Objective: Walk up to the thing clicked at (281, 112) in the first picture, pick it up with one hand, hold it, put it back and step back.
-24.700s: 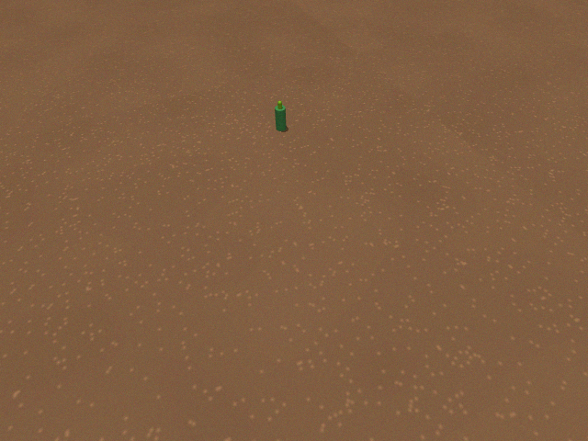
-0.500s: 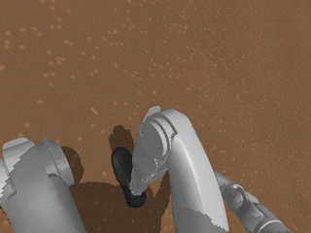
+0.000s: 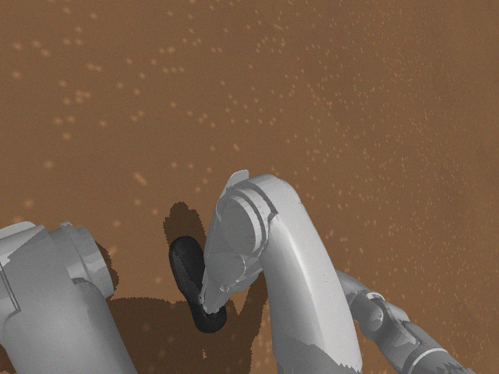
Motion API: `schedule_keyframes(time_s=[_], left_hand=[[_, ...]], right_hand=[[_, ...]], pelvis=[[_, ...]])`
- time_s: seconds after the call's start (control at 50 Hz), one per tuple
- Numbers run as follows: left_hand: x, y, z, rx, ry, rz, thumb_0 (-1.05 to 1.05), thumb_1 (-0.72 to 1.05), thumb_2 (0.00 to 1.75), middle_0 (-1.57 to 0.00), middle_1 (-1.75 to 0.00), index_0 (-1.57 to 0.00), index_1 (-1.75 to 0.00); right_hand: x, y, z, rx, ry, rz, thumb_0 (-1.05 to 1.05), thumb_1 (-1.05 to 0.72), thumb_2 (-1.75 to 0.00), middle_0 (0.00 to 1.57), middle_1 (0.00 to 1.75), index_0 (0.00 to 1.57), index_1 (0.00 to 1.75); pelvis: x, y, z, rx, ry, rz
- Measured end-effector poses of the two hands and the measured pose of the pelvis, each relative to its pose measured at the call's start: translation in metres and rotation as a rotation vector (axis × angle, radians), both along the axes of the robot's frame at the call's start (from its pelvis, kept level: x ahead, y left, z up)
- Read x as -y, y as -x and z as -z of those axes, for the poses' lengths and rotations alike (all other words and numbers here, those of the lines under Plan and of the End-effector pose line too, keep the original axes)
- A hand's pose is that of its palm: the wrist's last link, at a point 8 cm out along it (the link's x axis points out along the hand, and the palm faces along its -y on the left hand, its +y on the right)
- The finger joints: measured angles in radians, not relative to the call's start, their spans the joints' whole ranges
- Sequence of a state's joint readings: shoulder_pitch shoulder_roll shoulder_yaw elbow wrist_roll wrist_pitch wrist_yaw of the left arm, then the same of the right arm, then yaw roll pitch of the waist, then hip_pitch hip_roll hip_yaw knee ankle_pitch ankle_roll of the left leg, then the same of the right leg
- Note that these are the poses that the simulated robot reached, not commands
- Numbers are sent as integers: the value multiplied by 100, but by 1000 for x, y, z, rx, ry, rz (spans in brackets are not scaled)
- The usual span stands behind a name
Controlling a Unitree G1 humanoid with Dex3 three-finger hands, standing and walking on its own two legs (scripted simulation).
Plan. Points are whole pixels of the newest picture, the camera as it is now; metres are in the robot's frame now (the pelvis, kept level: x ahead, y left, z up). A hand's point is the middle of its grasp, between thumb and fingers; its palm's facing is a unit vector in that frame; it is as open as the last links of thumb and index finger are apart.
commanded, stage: open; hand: left
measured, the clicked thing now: out of the picture +0.45 +0.32 -0.20
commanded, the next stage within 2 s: withdraw in 0.22 s
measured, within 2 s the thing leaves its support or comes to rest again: rests again in 0.86 s
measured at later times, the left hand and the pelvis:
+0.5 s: hand out of the picture +0.45 +0.32 -0.16, palm faces +0.42 -0.91 +0.02, open 14.8 cm; pelvis +0.00 +0.00 +0.00, yaw +0 degrees
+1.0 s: hand out of the picture +0.39 +0.38 -0.07, palm faces +0.28 -0.93 -0.24, open 17.3 cm; pelvis +0.01 -0.01 +0.04, yaw +5 degrees
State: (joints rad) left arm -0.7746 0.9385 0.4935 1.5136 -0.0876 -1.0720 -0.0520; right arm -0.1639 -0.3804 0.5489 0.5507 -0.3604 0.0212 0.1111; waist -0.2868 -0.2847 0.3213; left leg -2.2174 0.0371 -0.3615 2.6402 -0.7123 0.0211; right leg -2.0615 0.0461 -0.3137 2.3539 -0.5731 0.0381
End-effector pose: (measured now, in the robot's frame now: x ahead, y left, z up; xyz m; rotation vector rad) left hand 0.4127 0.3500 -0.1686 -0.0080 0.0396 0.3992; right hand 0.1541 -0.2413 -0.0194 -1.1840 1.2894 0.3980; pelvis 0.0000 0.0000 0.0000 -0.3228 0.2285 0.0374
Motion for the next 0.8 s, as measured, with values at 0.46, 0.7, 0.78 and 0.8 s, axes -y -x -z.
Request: schedule_keyframes(time_s=[0.46,0.7,0.78,0.8], left_hand=[[-3,0,-1,13,7,-20,-1,-31,28,-39,-33,-39,-32],[-62,13,-63,108,-86,-47,-1,-43,14,-17,-14,-17,-13],[-69,28,-83,17,-92,38,-1,-47,12,-15,-13,-16,-12],[-67,32,-84,-13,-84,57,-1,-49,12,-15,-13,-15,-12]], right_hand=[[-1,0,-1,5,0,2,-1,-91,-90,21,30,20,30],[3,-3,0,47,-24,76,-1,-91,-90,21,30,21,30],[6,-10,4,81,-73,129,-1,-91,-90,21,30,21,30],[6,-13,5,92,-89,138,-1,-91,-90,21,30,21,30]], pelvis=[[0,1,0,4,2,5],[2,-1,-6,-34,-20,-9],[3,-4,-12,-80,-37,-23],[3,-4,-14,-89,-40,-26]])
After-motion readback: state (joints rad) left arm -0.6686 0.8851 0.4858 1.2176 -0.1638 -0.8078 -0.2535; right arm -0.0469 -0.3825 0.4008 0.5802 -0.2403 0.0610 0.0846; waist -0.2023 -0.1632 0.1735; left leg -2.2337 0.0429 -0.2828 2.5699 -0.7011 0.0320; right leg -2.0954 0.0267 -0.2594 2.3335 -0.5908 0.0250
